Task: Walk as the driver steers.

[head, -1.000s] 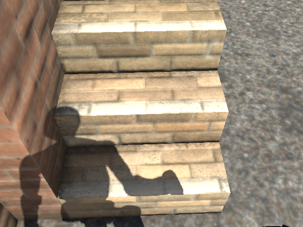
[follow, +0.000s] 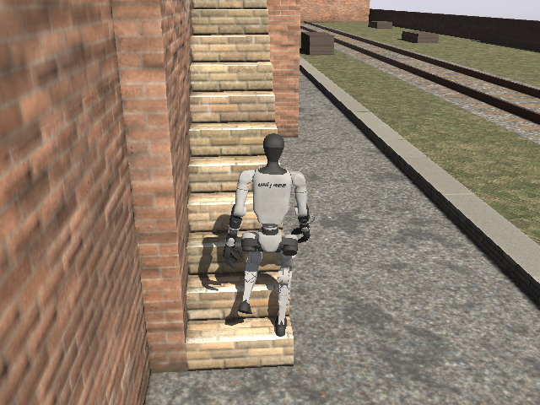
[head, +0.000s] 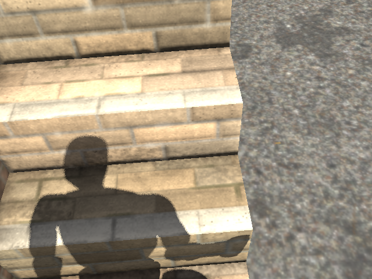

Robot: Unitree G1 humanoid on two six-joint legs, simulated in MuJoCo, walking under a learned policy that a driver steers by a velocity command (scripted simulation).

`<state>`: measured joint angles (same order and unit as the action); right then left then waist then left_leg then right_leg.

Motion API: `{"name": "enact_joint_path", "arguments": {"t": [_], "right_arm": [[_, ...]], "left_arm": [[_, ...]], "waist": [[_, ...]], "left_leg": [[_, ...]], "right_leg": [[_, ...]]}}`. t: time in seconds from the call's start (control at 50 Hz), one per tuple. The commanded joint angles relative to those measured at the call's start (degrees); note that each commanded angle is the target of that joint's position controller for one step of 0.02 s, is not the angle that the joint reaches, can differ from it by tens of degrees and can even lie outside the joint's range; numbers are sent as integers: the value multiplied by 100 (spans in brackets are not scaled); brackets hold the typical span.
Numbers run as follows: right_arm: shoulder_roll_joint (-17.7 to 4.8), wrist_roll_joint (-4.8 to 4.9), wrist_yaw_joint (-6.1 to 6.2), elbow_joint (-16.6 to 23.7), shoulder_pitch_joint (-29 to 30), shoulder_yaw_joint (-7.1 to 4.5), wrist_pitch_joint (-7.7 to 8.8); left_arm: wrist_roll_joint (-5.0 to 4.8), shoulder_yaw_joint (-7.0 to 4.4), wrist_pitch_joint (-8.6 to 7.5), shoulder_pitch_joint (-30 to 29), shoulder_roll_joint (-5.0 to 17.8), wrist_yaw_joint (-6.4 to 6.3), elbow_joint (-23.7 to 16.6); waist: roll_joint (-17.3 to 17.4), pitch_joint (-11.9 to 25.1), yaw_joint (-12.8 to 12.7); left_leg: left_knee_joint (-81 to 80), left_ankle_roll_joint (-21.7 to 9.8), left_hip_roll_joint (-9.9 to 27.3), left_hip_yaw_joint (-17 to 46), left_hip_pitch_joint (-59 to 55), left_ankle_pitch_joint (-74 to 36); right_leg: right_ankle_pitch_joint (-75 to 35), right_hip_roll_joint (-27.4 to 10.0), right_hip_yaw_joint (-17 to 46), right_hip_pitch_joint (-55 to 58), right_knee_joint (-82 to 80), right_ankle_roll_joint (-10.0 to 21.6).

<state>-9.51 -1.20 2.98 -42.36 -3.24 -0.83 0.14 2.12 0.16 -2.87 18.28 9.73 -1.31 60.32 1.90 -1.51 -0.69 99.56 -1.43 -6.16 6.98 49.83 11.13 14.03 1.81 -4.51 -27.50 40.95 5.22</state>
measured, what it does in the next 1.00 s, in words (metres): climbs: left foot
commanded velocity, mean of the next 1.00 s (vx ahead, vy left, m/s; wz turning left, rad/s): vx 0.01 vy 0.00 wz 0.00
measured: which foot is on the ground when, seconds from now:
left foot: up 0.00-0.20, down 0.22-1.00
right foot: down 0.00-1.00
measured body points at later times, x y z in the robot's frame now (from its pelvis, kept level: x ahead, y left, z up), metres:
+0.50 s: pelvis +0.05 +0.02 +0.04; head +0.05 +0.02 +0.49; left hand +0.05 +0.23 -0.12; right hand +0.05 -0.21 -0.12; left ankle +0.04 +0.11 -0.71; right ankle +0.08 -0.07 -0.71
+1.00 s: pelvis +0.05 +0.03 +0.04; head +0.05 +0.04 +0.49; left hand +0.01 +0.24 -0.12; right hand +0.02 -0.20 -0.12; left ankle +0.04 +0.11 -0.71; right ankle +0.08 -0.07 -0.71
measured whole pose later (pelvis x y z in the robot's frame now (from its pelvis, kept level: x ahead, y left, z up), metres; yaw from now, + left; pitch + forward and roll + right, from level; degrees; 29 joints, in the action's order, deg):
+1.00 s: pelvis +0.05 +0.03 +0.04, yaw +0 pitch -1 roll +0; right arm -8.5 0.0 3.6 -63.3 -21.0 1.3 0.4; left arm 0.1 3.2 -1.0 23.3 9.5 -2.9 59.6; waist -1.5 -0.3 -1.5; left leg 17.8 -3.4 -4.1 1.3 6.3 10.7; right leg 7.6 0.6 -3.0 -10.8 19.0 2.0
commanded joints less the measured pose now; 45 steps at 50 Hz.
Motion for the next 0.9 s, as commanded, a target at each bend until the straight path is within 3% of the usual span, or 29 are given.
{"name": "enact_joint_path", "arguments": {"t": [0.02,0.08,0.12,0.14,0.16,0.18,0.2,0.22,0.24,0.26,0.28,0.34,0.4,0.62,0.64,0.9], "right_arm": [[-59,72,38,-607,-1542,-64,-221],[-121,93,-18,-648,-1192,-43,-337],[-89,271,-22,-752,-921,31,-379],[168,308,-14,-792,-901,68,-385],[163,325,57,-911,-1060,56,-360],[271,315,107,-1160,-1407,84,-313],[356,254,152,-1267,-1332,147,-251],[307,135,165,-1342,-1429,176,-180],[33,45,153,-1371,-1456,173,-97],[-26,26,151,-1331,-1081,185,-48],[46,61,73,-1370,-1208,178,13],[-302,93,72,-1574,-1516,103,80],[-268,102,66,-1662,-1671,110,98],[-382,86,60,-1913,-1994,123,56],[-427,94,69,-1953,-2070,105,57],[-380,117,75,-2037,-2193,138,40]], "left_arm": [[27,90,-201,-694,99,-95,-649],[-56,7,-142,-729,388,-208,-788],[-56,5,19,-442,414,-292,-748],[31,-11,104,-174,446,-352,-666],[104,-19,199,73,303,-371,-620],[43,-17,253,209,225,-358,-567],[-59,-33,281,417,229,-330,-507],[-142,-55,266,532,230,-270,-485],[-234,-72,227,760,174,-178,-482],[-318,58,199,866,-185,-84,-435],[-218,51,185,447,154,-95,-465],[-146,45,171,285,397,-105,-478],[-187,111,145,368,263,-96,-417],[-195,215,161,756,336,-133,-242],[-184,200,143,826,424,-145,-233],[-198,238,164,1036,407,-165,-132]], "waist": [[-207,627,584],[-725,291,492],[-1256,172,245],[-1642,168,122],[-1590,79,-16],[-1393,15,5],[-1051,-179,-130],[-725,-158,-171],[-112,114,-361],[699,-110,-550],[289,-243,-239],[64,-228,-142],[-11,-48,-113],[-260,-201,-47],[-395,-273,-63],[-212,-385,-83]], "left_leg": [[-268,144,81,-360,-1323,-476],[-2508,206,378,-604,-1965,-239],[-4387,169,334,-886,-2725,804],[-5140,180,231,-943,-2722,1666],[-6095,151,336,-847,-3009,1842],[-7215,46,435,-790,-3579,1191],[-8120,-52,501,-576,-3681,538],[-8371,-151,830,-31,-4024,-266],[-8137,-250,1284,462,-4578,-1631],[-7825,-429,1149,304,-3880,-1234],[-8107,-409,1063,326,-3839,-690],[-8350,-451,1087,335,-4017,-677],[-8364,-473,1103,302,-4254,-824],[-8467,-486,1146,233,-4363,-643],[-8426,-482,1156,220,-4297,-611],[-8516,-483,1130,220,-4195,-471]], "right_leg": [[-1349,-1098,1367,-338,-1660,529],[198,-967,1258,-65,-2179,346],[1010,-1025,1323,230,-2645,292],[1020,-1155,1484,801,-2833,423],[770,-1322,1697,1042,-2770,538],[481,-1353,1727,1067,-2561,519],[-54,-1192,1681,1247,-2367,422],[-426,-1105,1603,1232,-2118,240],[208,-898,1374,979,-1824,65],[16,-895,1206,1140,-2576,-19],[-150,-824,1121,1321,-2445,-48],[-394,-807,994,1438,-2408,-56],[-386,-838,932,1449,-2478,-60],[-336,-892,869,1239,-2547,-92],[-366,-861,931,1291,-2646,-99],[-294,-908,916,1343,-2666,-100]]}}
